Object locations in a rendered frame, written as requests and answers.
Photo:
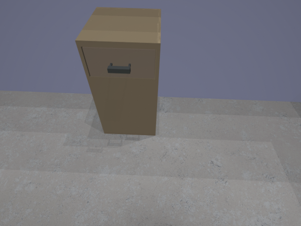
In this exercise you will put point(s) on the handle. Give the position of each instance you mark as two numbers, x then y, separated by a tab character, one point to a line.
119	69

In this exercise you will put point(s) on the cabinet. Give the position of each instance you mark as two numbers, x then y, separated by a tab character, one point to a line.
124	105

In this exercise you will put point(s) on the drawer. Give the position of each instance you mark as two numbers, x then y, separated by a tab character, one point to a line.
142	61

